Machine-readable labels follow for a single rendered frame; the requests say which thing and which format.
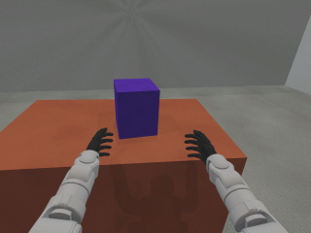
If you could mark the pedestal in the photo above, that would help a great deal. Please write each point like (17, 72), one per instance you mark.
(146, 185)

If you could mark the robot right forearm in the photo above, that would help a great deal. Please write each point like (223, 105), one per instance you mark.
(245, 210)

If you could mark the robot left upper arm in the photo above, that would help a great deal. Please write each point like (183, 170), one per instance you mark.
(55, 225)

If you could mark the carton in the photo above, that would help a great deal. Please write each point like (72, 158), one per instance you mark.
(136, 107)

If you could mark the robot left hand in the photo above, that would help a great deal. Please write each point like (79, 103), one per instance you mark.
(97, 140)

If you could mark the robot left forearm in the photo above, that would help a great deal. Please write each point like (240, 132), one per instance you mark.
(69, 203)

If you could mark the robot right hand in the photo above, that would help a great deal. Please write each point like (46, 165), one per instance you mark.
(205, 148)

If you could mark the robot right upper arm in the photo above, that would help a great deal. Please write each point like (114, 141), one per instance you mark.
(270, 227)

